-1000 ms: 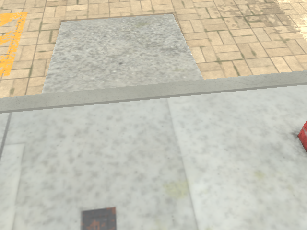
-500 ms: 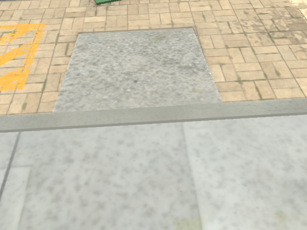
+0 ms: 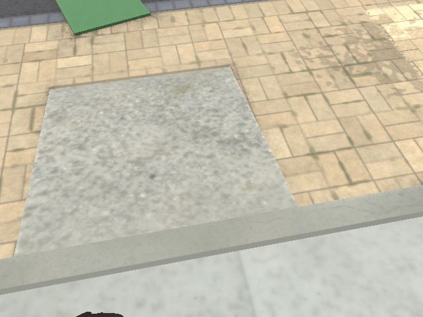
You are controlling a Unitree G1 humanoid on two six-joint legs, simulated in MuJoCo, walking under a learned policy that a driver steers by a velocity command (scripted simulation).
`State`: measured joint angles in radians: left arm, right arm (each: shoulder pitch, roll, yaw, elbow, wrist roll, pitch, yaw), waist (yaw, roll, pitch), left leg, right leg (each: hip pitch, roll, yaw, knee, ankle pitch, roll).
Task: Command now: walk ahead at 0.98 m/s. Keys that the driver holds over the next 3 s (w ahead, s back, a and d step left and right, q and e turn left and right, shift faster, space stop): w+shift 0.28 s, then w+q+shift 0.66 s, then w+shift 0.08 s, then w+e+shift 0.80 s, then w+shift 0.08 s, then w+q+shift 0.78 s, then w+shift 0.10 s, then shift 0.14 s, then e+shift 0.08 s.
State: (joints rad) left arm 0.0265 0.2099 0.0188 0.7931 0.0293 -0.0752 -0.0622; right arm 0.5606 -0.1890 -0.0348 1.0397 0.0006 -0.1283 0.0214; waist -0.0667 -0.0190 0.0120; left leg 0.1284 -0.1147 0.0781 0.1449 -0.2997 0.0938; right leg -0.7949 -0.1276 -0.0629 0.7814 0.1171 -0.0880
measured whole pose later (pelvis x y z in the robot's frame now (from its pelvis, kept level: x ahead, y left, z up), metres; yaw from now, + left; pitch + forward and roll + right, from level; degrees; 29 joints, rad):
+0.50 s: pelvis +0.48 -0.01 -0.01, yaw +6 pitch +1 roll -2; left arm 0.51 0.22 0.03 1.03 0.00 -0.15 -0.02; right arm 0.04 -0.24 0.00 0.77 -0.02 -0.07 0.06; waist 0.06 0.02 0.04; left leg -0.79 0.07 0.07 0.74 0.16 0.13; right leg 0.21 0.10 -0.17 0.10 -0.33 -0.06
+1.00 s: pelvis +0.98 +0.11 -0.02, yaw +31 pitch +2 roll +0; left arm -0.03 0.26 -0.02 0.62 0.04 -0.09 -0.02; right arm 0.49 -0.32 -0.08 0.90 0.00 -0.07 0.01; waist -0.16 -0.02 0.01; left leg 0.10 -0.18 -0.27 0.45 -0.36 0.19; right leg -0.57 -0.05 0.08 0.48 0.20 0.01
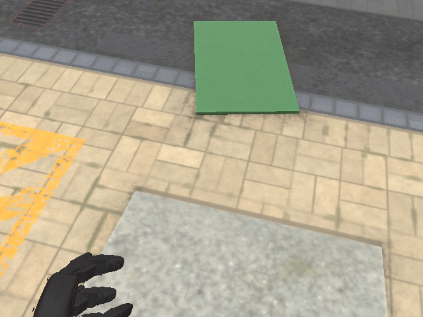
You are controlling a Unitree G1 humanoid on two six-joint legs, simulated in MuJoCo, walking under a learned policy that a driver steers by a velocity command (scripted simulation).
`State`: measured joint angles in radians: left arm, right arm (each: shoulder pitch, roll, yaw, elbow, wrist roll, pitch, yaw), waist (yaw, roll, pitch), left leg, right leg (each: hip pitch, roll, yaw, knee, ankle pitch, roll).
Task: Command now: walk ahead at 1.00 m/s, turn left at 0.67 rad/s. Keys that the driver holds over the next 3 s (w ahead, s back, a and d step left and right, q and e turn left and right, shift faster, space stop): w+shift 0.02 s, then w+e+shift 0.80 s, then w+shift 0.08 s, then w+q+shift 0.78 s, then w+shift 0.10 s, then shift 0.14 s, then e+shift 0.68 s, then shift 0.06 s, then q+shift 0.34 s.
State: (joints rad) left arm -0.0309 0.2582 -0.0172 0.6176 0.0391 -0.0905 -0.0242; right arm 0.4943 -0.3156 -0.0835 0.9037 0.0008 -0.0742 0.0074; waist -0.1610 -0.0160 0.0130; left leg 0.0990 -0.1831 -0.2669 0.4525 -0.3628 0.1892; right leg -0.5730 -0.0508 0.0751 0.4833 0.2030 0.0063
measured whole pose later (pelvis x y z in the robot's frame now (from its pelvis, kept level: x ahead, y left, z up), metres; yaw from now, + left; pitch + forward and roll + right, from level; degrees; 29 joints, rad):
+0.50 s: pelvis +0.50 -0.04 -0.10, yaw -11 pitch +3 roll -1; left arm 0.67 0.25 0.07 0.97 -0.02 -0.06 -0.01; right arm -0.12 -0.23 0.03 0.62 -0.07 -0.13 0.01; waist 0.18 0.01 0.00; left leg -0.42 0.01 -0.04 0.48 0.03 0.04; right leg 0.04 0.11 0.26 0.76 -0.51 -0.05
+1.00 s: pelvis +0.94 -0.20 -0.18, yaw -34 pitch -2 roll -2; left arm 0.20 0.30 0.04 0.82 0.04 -0.03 -0.02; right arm 0.35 -0.23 0.01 0.86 -0.03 -0.08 -0.01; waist -0.06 0.01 0.06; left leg -0.37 0.08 -0.03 1.51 -0.42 0.02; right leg -0.36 0.16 -0.11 0.69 -0.29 -0.21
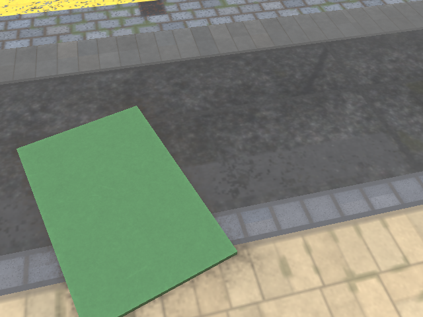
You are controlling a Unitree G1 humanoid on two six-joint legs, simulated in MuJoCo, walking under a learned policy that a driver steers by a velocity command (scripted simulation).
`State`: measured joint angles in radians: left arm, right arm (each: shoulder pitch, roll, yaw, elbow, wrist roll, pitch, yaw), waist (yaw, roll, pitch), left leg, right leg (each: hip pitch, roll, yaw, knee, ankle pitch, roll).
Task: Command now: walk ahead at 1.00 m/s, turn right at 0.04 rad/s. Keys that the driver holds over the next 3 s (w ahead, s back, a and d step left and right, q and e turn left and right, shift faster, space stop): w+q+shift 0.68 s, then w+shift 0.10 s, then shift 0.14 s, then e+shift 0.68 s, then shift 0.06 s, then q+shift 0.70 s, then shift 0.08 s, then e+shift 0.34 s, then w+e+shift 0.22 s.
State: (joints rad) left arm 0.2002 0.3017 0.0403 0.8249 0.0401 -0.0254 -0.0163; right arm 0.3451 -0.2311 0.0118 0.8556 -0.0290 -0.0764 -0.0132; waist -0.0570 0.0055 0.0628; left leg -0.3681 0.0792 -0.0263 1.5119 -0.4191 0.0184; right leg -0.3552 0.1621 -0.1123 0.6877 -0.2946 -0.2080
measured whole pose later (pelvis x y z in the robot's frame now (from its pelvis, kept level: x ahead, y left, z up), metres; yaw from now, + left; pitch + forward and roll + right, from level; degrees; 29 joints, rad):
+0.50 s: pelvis +0.44 +0.12 +0.03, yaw +21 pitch +0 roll +1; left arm 0.07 0.25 -0.03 0.68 0.06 -0.08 -0.01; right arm 0.41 -0.30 -0.07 0.89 -0.02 -0.03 0.00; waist -0.06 -0.01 0.03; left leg -0.24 -0.20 -0.04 0.44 -0.33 0.22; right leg -0.57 -0.08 0.08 1.22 -0.37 0.02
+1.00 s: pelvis +0.83 +0.25 +0.05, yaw +38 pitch +2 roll -2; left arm 0.46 0.30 0.04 0.87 -0.03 -0.10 0.01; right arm 0.00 -0.31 -0.02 0.65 0.01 -0.08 0.05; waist 0.11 0.05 0.05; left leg -0.65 -0.01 -0.04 0.78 -0.15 0.04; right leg -0.06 0.00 -0.05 0.33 -0.31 0.01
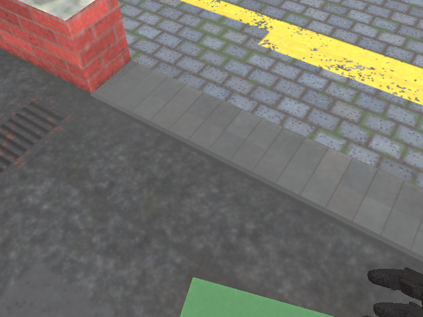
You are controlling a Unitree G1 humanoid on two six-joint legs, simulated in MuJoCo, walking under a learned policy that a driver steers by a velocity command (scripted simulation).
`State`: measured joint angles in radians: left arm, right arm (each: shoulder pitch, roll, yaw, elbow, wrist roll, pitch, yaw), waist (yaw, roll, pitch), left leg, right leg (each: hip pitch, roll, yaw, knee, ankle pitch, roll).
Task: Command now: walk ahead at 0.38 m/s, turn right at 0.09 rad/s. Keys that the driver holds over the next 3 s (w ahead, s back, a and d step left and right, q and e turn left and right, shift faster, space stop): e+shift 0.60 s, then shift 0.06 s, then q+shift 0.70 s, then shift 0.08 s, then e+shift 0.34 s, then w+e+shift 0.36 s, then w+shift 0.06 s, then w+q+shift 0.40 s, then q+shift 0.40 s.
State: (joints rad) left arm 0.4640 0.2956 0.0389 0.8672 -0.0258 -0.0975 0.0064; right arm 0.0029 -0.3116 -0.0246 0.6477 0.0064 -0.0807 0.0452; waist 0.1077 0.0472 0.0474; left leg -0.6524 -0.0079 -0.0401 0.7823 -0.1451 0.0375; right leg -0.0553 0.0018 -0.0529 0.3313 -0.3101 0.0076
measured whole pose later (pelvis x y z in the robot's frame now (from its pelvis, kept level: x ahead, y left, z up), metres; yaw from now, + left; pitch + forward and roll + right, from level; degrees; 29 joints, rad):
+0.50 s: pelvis +0.18 -0.02 +0.00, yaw -21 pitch +1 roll +2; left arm 0.18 0.32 0.08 0.64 -0.02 0.07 -0.01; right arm 0.09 -0.30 -0.08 0.77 0.01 -0.01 -0.02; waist 0.00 0.00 0.04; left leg -0.25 0.10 0.27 0.48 -0.23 -0.01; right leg -0.47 -0.09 -0.06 0.74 -0.23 0.01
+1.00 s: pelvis +0.23 -0.03 -0.01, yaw -25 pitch +1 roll -1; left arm 0.07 0.24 0.04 0.65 0.00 0.03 0.04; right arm 0.20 -0.29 -0.07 0.79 0.03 0.04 0.01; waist -0.05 -0.02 0.02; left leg -0.30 0.03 0.05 0.65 -0.31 0.01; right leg -0.32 -0.01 -0.08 0.60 -0.29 -0.01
